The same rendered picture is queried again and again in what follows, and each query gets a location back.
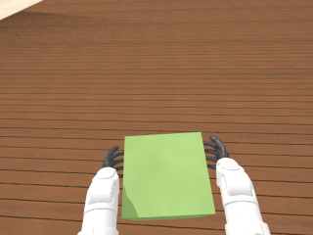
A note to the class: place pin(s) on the robot left forearm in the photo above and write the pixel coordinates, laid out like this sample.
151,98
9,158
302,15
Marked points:
101,205

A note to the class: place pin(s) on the robot left hand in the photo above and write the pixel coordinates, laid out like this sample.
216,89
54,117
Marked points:
110,162

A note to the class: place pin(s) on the robot right hand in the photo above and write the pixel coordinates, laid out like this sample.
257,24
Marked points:
220,151

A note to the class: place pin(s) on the carton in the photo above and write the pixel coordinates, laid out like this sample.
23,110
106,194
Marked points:
165,176

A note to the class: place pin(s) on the robot right forearm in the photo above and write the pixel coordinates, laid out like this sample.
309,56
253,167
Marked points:
239,201

